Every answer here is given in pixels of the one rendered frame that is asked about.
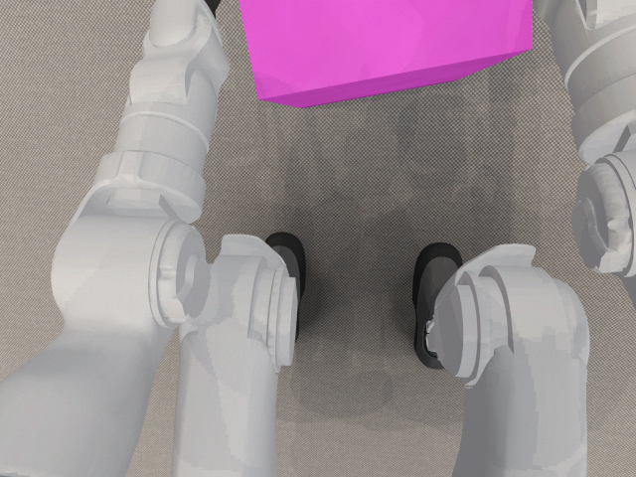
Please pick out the right robot upper arm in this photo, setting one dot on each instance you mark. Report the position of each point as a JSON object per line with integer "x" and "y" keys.
{"x": 604, "y": 217}

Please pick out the left robot upper arm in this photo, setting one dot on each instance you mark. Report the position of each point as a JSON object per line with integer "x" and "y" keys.
{"x": 123, "y": 284}

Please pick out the robot foot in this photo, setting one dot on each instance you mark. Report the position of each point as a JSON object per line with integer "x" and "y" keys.
{"x": 435, "y": 264}
{"x": 290, "y": 248}

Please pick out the left robot forearm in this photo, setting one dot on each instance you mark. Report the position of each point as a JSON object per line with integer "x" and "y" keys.
{"x": 157, "y": 163}

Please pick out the robot right foot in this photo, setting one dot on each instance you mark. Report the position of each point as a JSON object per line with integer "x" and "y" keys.
{"x": 435, "y": 264}

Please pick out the robot left foot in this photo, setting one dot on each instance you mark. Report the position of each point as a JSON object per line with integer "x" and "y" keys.
{"x": 290, "y": 248}

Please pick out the carton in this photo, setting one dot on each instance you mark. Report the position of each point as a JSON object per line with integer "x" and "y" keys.
{"x": 306, "y": 53}

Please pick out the right robot forearm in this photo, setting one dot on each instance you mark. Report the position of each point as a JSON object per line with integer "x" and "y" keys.
{"x": 594, "y": 43}

